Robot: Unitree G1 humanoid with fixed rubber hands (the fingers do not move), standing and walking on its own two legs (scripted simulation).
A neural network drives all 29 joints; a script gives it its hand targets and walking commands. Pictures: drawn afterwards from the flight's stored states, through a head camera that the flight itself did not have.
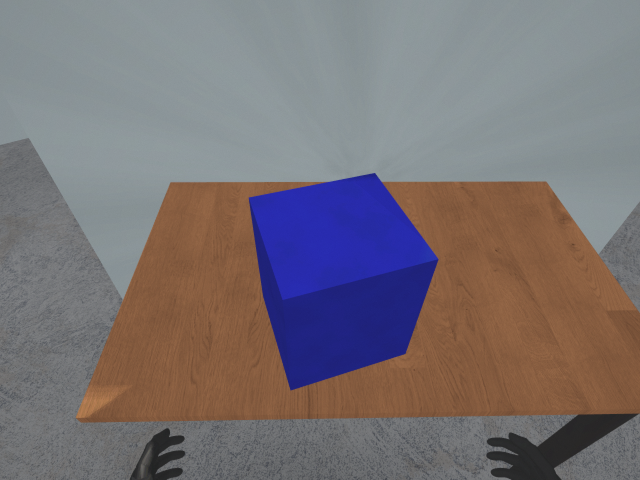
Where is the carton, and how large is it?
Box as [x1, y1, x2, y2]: [249, 173, 438, 389]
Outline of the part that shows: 374,173 249,197 263,297 290,389 405,353 438,259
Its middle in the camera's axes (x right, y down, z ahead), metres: +0.02 +0.06 +0.64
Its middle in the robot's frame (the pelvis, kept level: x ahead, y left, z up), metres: +0.43 +0.01 -0.03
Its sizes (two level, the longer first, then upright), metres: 0.210 0.200 0.250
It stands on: a table, 0.63 m high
